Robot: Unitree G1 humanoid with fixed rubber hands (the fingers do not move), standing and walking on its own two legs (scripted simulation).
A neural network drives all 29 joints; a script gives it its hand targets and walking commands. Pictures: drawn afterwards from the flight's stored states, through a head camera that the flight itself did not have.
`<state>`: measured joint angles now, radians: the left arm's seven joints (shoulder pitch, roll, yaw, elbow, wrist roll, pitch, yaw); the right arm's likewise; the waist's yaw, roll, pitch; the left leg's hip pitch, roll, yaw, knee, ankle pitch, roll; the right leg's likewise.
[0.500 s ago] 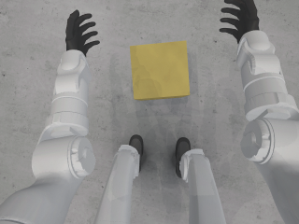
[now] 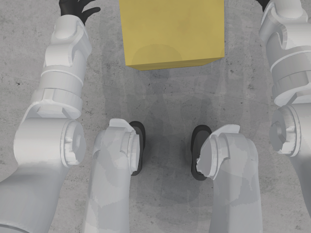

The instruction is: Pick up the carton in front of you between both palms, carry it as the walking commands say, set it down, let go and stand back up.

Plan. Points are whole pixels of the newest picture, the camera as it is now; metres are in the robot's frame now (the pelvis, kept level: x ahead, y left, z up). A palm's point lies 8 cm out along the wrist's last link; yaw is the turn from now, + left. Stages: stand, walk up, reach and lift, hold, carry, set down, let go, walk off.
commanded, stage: reach and lift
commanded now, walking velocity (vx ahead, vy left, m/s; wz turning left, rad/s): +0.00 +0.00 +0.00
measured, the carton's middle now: (170, 27) +0.55 +0.01 -0.30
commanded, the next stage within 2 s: none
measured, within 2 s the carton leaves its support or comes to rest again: leaves its support in 1.10 s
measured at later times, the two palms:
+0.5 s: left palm (98, 21) +0.54 +0.18 -0.23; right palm (251, 11) +0.56 -0.17 -0.23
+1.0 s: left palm (105, 20) +0.54 +0.16 -0.23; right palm (238, 11) +0.56 -0.14 -0.23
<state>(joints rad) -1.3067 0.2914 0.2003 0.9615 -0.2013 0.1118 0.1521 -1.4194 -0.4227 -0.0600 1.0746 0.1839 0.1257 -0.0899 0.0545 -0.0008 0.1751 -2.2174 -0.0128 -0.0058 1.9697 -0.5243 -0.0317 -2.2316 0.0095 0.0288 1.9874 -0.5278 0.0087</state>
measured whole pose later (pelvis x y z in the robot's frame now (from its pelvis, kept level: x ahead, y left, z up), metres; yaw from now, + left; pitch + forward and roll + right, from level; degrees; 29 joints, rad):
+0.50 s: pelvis +0.00 +0.00 -0.06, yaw +0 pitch +37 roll +1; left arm -1.47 0.32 0.11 1.14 -0.26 0.03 0.15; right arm -1.53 -0.43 0.02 1.19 0.25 0.05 -0.10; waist 0.04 0.02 0.39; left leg -2.26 -0.02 0.00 2.20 -0.58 -0.03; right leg -2.27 0.01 0.03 2.22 -0.58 0.02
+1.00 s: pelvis -0.01 +0.00 -0.06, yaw +0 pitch +36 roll +1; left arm -1.51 0.26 0.24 1.09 -0.13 0.13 0.13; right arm -1.60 -0.34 -0.10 1.20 0.10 0.13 -0.08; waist 0.03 0.01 0.41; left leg -2.27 -0.02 -0.01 2.19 -0.55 -0.03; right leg -2.28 0.01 0.03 2.21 -0.55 0.01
